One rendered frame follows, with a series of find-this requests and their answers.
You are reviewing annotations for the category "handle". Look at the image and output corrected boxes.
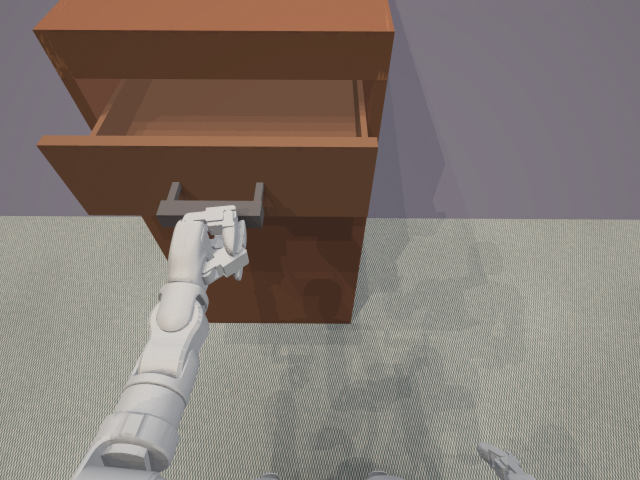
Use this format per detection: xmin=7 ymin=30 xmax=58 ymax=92
xmin=156 ymin=182 xmax=264 ymax=228

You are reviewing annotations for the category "left robot hand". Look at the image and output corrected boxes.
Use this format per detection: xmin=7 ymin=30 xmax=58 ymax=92
xmin=168 ymin=205 xmax=249 ymax=292

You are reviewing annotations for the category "robot left forearm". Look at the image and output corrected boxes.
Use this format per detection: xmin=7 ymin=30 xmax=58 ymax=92
xmin=70 ymin=281 xmax=209 ymax=480

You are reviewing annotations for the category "right robot hand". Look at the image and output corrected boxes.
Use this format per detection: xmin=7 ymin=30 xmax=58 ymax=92
xmin=477 ymin=441 xmax=536 ymax=480

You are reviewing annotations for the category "drawer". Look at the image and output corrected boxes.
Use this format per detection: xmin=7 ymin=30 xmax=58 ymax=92
xmin=36 ymin=79 xmax=378 ymax=217

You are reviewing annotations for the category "cabinet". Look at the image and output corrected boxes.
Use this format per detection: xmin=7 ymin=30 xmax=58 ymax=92
xmin=32 ymin=0 xmax=395 ymax=324

